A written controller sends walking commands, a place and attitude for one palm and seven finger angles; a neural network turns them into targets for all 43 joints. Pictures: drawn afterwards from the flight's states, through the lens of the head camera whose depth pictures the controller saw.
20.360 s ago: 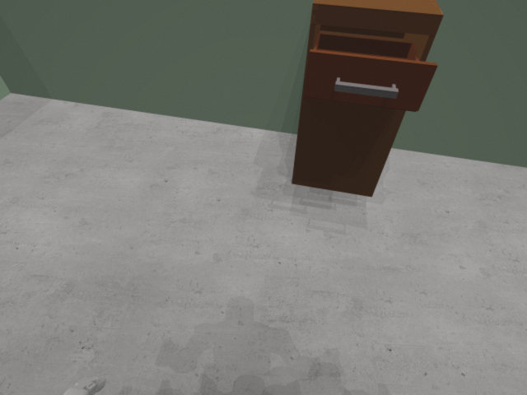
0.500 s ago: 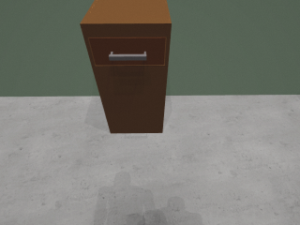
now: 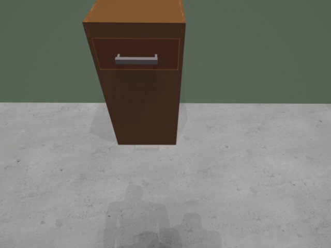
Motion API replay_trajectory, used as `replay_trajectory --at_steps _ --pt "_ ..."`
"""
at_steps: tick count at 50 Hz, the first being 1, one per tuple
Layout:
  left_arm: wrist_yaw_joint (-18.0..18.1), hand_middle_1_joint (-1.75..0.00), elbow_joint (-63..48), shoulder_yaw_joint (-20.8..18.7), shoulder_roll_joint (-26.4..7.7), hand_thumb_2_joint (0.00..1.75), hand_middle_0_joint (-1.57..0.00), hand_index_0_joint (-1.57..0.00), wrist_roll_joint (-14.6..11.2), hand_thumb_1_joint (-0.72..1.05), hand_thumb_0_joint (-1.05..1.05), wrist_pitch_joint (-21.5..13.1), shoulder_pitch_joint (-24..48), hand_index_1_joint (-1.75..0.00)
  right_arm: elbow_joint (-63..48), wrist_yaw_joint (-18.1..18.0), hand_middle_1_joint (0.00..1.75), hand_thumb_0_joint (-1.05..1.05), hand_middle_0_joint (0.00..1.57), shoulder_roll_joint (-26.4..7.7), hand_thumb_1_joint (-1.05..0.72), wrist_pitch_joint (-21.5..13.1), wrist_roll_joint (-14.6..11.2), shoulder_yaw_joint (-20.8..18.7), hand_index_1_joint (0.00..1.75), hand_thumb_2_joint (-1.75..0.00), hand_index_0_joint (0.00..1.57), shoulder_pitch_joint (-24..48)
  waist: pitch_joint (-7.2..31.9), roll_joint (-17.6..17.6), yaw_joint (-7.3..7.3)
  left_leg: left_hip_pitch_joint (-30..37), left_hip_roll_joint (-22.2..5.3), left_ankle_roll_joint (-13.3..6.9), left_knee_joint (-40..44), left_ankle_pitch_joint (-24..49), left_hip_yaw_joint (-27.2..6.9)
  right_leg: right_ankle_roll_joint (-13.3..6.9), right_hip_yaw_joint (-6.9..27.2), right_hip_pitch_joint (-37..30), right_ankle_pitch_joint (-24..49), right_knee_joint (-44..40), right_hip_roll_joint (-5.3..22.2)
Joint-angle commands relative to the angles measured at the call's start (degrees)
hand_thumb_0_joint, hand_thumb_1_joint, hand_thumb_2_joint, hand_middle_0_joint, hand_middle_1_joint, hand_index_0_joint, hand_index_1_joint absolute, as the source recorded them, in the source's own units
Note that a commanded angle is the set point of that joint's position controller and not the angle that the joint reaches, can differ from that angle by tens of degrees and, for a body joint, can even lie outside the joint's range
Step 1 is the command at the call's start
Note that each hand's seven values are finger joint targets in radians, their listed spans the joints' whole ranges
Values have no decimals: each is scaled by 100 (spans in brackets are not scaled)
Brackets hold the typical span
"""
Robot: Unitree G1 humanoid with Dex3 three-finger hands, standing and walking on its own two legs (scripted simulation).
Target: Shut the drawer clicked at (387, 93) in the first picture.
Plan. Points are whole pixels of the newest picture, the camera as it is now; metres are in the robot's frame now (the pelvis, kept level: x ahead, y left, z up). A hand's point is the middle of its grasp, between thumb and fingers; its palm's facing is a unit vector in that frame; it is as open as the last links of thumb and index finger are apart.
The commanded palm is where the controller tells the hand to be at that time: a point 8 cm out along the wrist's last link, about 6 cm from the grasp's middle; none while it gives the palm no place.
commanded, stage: look to check the result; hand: left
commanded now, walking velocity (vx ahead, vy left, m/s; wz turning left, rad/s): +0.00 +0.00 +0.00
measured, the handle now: (137, 58) +0.90 +0.18 -0.03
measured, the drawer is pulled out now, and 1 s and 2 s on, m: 0.00 0.00 0.00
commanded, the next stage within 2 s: stand and wait in 0.26 s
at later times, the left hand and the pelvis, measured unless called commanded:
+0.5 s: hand out of the picture +0.00 +0.15 -0.17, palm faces +0.05 -0.98 -0.18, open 7.4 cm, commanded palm none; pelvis +0.02 -0.01 +0.00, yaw +0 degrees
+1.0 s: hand out of the picture +0.01 +0.15 -0.17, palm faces +0.04 -0.98 -0.20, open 7.4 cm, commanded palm none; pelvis +0.02 -0.02 +0.00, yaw +0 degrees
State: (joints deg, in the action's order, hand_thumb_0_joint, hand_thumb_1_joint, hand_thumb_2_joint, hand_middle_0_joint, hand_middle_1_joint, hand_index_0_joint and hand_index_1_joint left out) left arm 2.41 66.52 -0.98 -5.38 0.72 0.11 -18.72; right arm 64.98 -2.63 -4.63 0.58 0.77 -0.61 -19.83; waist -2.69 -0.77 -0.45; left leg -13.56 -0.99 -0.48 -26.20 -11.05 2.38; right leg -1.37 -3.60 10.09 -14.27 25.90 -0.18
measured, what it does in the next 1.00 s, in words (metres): stands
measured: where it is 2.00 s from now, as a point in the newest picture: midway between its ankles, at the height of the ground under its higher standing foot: outside the picture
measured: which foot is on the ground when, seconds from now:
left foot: down 0.00-1.00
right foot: down 0.00-1.00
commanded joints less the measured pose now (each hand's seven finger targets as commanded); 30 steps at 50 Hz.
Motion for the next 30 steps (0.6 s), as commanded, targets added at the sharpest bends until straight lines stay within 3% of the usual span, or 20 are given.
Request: replay_trajectory --at_steps 1,7,12,30 --pt "33 -30 -34 -74 -466 90 -20 -20 -16 90 0 -90 -470 -30 -30 -13 30 0 20 -413 -90 -57 14 -84 30 -90 20 -516 -358 -41 1 166 -439 -162 579 68 -460 -159 518 457 -27 -731 547" --pt "40 -30 -36 -71 -523 90 -20 -20 -14 90 0 -117 -449 -30 -28 -17 30 0 20 -483 -90 -63 -3 -89 30 -90 20 -421 -286 127 8 325 -453 -153 507 430 -425 -146 523 351 298 -753 559" --pt "39 -30 -40 -75 -556 90 -20 -20 -15 90 0 -114 -424 -30 1 -15 30 0 20 -503 -90 -61 2 -80 30 -90 20 -334 -375 -15 21 326 -453 -133 543 437 -397 -141 524 328 326 -791 563" --pt "18 -30 -62 -100 -700 90 -20 -20 -26 90 0 -139 -244 -30 1 -31 30 0 20 -686 -90 -84 9 -72 30 -90 20 -152 -267 40 15 477 -497 -110 607 624 -379 -143 547 53 721 -867 587"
